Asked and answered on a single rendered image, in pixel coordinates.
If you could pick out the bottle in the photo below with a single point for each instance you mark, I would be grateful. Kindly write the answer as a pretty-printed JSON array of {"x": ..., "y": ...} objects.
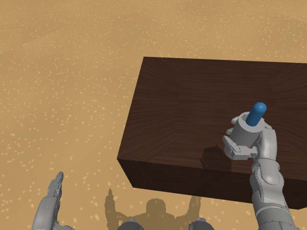
[{"x": 248, "y": 127}]

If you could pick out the left robot hand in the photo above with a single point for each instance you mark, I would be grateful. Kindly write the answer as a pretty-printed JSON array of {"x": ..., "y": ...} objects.
[{"x": 47, "y": 212}]

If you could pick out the right robot hand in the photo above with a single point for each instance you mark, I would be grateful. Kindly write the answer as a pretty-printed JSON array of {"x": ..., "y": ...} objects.
[{"x": 265, "y": 146}]

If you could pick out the right robot arm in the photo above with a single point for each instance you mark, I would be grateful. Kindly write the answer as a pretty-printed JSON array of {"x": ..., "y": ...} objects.
[{"x": 270, "y": 207}]

